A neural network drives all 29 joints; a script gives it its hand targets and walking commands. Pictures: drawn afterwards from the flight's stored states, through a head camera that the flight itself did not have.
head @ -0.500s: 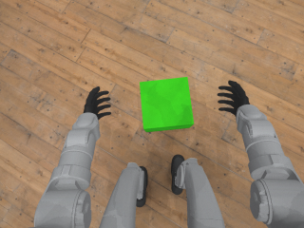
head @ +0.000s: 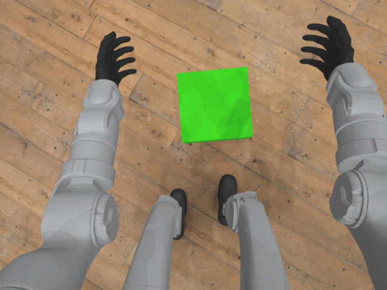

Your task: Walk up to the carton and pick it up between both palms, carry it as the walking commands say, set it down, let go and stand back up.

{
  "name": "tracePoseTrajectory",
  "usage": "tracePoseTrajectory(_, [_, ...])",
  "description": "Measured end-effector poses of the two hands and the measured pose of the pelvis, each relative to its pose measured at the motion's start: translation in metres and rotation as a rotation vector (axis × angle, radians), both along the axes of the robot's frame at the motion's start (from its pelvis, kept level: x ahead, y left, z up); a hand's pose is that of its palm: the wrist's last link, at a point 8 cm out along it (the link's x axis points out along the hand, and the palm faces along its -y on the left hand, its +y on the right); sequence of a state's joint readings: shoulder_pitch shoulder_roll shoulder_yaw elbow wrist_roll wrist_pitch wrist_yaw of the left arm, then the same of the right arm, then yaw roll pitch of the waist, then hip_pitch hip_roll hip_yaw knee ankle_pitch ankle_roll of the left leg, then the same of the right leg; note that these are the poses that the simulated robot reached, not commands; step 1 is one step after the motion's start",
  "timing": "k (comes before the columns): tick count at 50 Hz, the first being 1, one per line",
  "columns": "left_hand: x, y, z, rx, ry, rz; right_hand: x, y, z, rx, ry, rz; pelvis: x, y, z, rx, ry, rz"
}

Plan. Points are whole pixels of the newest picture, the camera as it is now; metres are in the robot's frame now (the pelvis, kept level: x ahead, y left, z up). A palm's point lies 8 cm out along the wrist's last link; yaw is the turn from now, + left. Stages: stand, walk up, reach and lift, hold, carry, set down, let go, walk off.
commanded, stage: reach and lift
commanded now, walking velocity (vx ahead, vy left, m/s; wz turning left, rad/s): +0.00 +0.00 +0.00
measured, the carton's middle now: (213, 108) +0.51 -0.04 -0.57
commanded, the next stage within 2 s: none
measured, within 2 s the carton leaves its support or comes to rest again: neither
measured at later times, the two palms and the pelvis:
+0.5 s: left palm (128, 96) +0.48 +0.18 -0.24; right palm (305, 85) +0.50 -0.24 -0.24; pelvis -0.02 +0.01 -0.11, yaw +1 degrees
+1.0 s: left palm (146, 105) +0.49 +0.17 -0.38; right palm (283, 97) +0.50 -0.24 -0.38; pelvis -0.04 +0.00 -0.24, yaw +1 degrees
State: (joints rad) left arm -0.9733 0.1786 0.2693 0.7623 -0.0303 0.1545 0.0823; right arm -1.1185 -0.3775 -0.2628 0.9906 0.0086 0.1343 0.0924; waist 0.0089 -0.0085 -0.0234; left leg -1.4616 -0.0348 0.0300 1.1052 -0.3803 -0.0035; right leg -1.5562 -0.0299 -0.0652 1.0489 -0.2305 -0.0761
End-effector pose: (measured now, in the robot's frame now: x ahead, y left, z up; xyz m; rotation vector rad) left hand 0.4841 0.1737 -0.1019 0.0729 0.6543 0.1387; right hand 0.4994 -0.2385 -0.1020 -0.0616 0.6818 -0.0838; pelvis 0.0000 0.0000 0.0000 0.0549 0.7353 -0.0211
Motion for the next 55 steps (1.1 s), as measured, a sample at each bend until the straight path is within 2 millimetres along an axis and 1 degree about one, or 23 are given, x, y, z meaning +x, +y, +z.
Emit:
tracePoseTrajectory(4, [0.004,0.0,-0.008,-0.006,0.002,0.0,-0.002,-0.004,-0.009,0.004,0.009,-0.012,-0.001,0.002,-0.006,-0.001,0.02,0.001])
tracePoseTrajectory(7, [0.007,0.002,-0.017,-0.01,0.011,0.012,0.0,-0.006,-0.017,0.003,0.009,-0.021,-0.002,0.004,-0.014,0.0,0.03,-0.003])
tracePoseTrajectory(11, [0.009,0.005,-0.034,-0.003,0.013,0.014,0.002,-0.004,-0.036,0.011,0.017,-0.025,-0.005,0.007,-0.029,0.004,0.046,-0.005])
tracePoseTrajectory(17, [0.004,0.009,-0.075,0.003,0.028,0.031,0.0,-0.002,-0.078,0.005,0.026,-0.031,-0.011,0.008,-0.059,0.007,0.082,0.0])
tracePoseTrajectory(28, [-0.003,0.007,-0.154,0.002,0.02,0.033,-0.001,-0.001,-0.153,-0.016,0.023,-0.025,-0.027,0.007,-0.128,0.004,0.089,0.009])
tracePoseTrajectory(36, [0.001,0.005,-0.201,-0.006,0.032,0.04,0.005,-0.001,-0.201,-0.021,0.03,-0.021,-0.037,0.004,-0.17,0.009,0.047,0.002])
tracePoseTrajectory(42, [0.003,0.003,-0.234,-0.01,0.037,0.039,0.005,0.0,-0.237,-0.018,0.036,-0.031,-0.038,0.001,-0.2,0.009,0.009,0.003])
tracePoseTrajectory(46, [0.004,0.001,-0.254,-0.016,0.03,0.042,0.006,0.002,-0.257,-0.02,0.023,-0.033,-0.04,0.001,-0.218,0.013,-0.015,0.002])
tracePoseTrajectory(49, [0.002,0.0,-0.273,-0.018,0.048,0.045,0.005,0.002,-0.275,-0.023,0.035,-0.038,-0.04,0.0,-0.232,0.014,-0.03,0.002])
tracePoseTrajectory(55, [0.001,-0.004,-0.306,-0.018,0.058,0.036,0.0,0.004,-0.311,-0.017,0.053,-0.051,-0.043,0.001,-0.255,0.016,-0.07,0.003])
